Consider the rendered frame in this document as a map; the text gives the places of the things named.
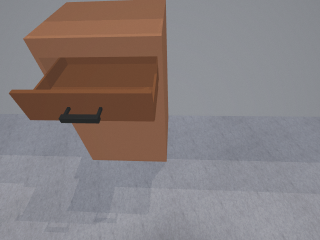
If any drawer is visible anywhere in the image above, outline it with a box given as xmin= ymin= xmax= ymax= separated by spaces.
xmin=9 ymin=56 xmax=159 ymax=122

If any handle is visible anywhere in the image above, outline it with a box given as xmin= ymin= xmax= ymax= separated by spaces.
xmin=59 ymin=107 xmax=103 ymax=124

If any cabinet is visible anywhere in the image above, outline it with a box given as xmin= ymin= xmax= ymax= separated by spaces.
xmin=23 ymin=0 xmax=169 ymax=162

